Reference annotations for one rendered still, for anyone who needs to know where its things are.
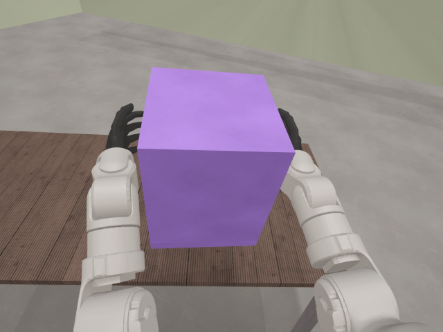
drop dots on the table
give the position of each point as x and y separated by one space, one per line
44 181

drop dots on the robot right upper arm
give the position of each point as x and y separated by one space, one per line
359 301

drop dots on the robot right forearm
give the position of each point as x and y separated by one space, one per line
332 245

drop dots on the robot left upper arm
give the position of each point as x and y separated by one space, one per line
124 310

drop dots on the right robot hand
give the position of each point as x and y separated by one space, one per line
291 128

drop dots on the robot left forearm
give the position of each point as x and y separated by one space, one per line
114 252

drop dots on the left robot hand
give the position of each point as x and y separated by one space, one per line
118 135

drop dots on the carton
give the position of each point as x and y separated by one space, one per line
213 153

